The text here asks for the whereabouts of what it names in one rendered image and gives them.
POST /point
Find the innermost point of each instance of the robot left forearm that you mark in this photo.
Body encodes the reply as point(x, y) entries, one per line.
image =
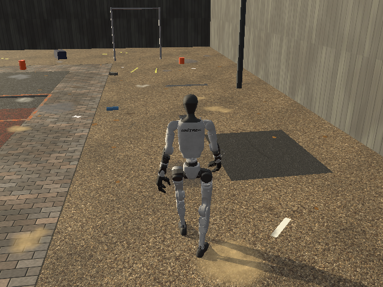
point(164, 163)

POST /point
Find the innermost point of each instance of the robot left hand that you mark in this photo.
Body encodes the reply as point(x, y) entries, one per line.
point(159, 183)

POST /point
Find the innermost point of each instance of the robot right upper arm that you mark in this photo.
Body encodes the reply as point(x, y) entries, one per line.
point(209, 125)

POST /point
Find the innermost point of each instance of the robot right forearm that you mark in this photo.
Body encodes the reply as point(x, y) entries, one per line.
point(217, 155)

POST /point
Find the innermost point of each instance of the robot right hand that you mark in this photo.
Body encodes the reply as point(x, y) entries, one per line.
point(213, 163)

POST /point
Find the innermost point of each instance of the robot left upper arm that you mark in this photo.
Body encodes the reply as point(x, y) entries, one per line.
point(172, 126)

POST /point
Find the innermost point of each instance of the robot torso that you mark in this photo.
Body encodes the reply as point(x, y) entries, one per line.
point(191, 144)

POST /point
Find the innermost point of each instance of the robot right thigh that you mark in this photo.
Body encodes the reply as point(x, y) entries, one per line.
point(206, 190)

